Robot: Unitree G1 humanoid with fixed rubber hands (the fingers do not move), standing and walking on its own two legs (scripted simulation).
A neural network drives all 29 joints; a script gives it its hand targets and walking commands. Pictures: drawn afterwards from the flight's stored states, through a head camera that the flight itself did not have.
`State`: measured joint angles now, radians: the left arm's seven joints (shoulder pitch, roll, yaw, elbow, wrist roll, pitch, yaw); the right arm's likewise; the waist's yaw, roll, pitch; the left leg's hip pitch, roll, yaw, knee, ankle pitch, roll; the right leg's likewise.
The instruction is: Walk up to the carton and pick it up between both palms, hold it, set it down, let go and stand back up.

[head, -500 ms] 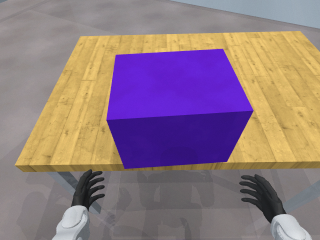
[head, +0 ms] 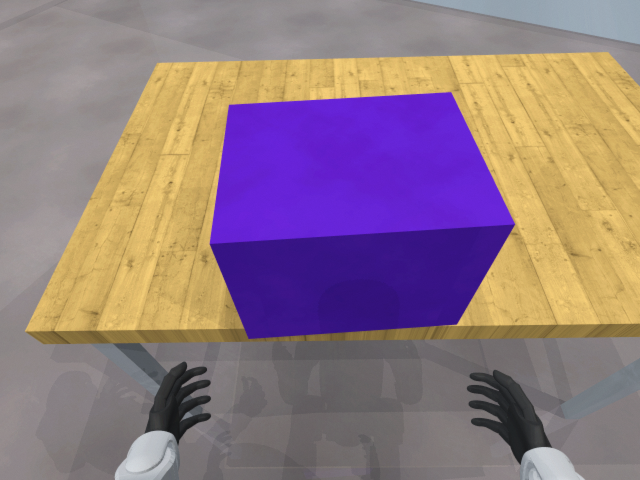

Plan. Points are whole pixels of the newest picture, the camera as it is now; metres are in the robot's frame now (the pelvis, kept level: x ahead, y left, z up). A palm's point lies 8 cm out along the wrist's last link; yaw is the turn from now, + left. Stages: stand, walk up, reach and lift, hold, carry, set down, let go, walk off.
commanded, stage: set down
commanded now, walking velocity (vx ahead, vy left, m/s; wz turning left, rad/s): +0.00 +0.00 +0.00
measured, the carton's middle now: (347, 218) +0.44 +0.01 +0.05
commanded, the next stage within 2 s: let go in 0.78 s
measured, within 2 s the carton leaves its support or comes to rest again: neither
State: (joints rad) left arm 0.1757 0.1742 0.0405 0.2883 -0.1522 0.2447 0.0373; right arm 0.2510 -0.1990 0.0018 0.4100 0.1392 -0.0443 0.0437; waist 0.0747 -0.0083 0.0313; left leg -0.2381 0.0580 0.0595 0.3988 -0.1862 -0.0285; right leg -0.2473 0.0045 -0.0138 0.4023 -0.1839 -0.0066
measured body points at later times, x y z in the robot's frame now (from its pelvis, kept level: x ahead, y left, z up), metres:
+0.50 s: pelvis +0.02 +0.00 +0.00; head +0.06 +0.01 +0.45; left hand +0.19 +0.23 -0.08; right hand +0.20 -0.21 -0.09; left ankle +0.01 +0.14 -0.74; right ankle +0.02 -0.11 -0.74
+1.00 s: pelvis +0.02 +0.00 +0.00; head +0.05 +0.01 +0.45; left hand +0.19 +0.23 -0.08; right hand +0.20 -0.21 -0.09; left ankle +0.01 +0.14 -0.74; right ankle +0.02 -0.11 -0.74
